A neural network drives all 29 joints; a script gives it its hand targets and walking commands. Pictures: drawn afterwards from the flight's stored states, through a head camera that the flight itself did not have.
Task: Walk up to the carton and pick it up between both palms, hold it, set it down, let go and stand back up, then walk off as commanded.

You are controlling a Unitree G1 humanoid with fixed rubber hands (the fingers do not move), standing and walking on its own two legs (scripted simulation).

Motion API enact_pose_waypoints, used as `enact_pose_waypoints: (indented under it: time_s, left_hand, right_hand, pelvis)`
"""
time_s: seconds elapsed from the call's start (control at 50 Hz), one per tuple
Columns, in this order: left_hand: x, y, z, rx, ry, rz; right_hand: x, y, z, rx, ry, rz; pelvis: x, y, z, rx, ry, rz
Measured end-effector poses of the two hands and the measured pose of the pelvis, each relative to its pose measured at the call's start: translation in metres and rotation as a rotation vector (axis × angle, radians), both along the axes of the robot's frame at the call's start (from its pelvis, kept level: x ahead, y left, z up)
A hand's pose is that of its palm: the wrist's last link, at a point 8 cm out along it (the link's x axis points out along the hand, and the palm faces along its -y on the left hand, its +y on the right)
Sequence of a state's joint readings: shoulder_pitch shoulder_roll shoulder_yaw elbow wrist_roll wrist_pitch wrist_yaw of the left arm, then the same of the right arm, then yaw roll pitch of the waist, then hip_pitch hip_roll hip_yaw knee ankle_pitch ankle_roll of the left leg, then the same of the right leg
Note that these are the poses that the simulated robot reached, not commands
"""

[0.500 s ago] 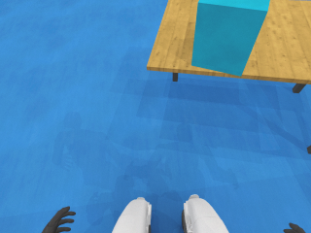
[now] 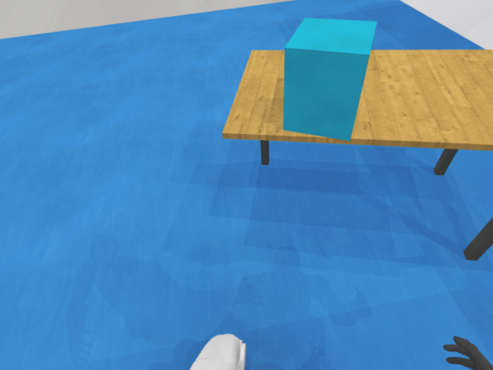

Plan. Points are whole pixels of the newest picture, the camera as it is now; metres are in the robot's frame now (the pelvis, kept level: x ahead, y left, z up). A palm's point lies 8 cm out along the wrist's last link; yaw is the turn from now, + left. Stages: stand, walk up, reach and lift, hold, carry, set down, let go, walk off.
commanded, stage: walk up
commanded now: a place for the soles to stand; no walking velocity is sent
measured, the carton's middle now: (327, 79) +0.87 -0.15 +0.04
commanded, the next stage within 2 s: none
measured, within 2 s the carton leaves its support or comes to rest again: neither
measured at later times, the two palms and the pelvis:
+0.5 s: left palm out of the picture +0.01 +0.35 -0.11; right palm out of the picture +0.10 -0.32 -0.05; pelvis +0.01 +0.02 +0.00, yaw -1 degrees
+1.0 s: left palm out of the picture +0.08 +0.33 -0.10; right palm out of the picture +0.11 -0.33 -0.08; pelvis +0.04 +0.00 +0.00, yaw -3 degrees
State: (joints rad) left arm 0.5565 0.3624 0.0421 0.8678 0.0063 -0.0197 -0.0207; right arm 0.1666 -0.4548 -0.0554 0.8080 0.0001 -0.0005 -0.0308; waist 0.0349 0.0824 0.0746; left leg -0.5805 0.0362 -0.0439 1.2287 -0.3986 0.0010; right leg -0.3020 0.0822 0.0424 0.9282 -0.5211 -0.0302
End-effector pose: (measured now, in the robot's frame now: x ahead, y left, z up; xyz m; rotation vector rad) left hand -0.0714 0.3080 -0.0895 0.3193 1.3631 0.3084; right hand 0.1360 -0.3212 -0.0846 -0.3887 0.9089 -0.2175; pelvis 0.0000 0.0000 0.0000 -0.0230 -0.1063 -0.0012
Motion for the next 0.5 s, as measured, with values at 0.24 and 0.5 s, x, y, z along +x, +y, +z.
enact_pose_waypoints:
  time_s: [0.24, 0.5]
  left_hand:
    - [0.071, 0.058, -0.010, 0.005, -0.089, -0.074]
    - [0.085, 0.039, -0.021, -0.025, -0.093, -0.126]
  right_hand:
    - [-0.014, 0.041, 0.005, -0.034, 0.049, -0.002]
    - [-0.032, 0.003, 0.030, -0.098, 0.097, -0.047]
  pelvis:
    - [0.015, 0.044, -0.001, -0.028, 0.030, -0.010]
    - [0.007, 0.017, 0.005, 0.010, 0.047, -0.024]
